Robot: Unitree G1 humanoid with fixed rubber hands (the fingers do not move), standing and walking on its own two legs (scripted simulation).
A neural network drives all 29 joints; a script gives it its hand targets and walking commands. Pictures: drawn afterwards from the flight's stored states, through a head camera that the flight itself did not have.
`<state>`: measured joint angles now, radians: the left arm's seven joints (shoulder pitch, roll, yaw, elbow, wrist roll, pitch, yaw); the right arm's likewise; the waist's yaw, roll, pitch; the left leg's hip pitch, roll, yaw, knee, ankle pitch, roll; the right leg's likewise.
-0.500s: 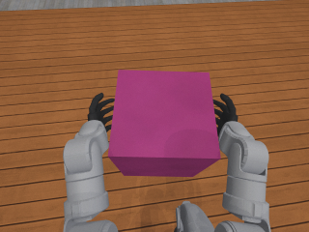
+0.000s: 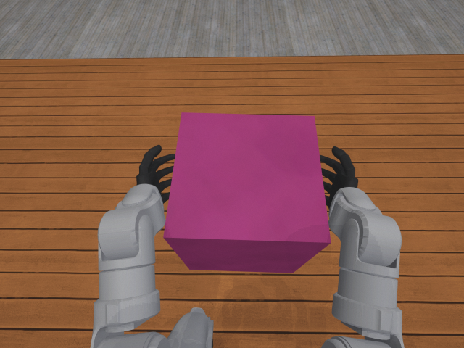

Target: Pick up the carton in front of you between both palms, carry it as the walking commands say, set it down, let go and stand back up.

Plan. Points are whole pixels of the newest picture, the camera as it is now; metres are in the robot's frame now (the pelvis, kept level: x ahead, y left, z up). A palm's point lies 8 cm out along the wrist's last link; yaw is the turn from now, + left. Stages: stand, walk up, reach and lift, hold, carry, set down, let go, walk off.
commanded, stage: carry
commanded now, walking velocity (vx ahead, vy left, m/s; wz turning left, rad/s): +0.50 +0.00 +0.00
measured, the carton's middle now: (244, 202) +0.35 +0.02 +0.02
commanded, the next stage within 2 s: none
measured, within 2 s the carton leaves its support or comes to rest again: neither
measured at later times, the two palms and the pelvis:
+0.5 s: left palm (188, 75) +0.67 +0.17 +0.06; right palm (319, 80) +0.65 -0.13 +0.07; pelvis +0.32 +0.04 -0.03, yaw -1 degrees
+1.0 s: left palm (207, 21) +0.96 +0.17 +0.04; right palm (307, 22) +0.98 -0.13 +0.03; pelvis +0.64 +0.00 -0.05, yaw +0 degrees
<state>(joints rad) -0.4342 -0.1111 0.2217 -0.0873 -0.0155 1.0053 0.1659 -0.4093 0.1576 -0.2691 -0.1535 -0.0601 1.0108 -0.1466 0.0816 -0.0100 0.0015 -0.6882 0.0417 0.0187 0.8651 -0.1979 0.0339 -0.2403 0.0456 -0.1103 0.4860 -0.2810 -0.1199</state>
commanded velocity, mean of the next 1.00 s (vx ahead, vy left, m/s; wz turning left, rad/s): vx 0.47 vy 0.00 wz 0.00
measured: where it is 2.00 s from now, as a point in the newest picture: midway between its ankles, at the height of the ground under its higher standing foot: (252, 198)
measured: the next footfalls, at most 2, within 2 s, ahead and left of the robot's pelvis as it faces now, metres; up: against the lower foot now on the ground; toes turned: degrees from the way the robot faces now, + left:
left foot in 0.16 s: +0.29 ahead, +0.09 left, -0.03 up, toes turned +3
right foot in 0.68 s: +0.61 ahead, -0.04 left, -0.05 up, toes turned -4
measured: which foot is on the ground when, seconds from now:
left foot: up 0.00-0.14, down 0.16-0.66, up 0.68-1.00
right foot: down 0.00-0.16, up 0.18-0.66, down 0.68-1.00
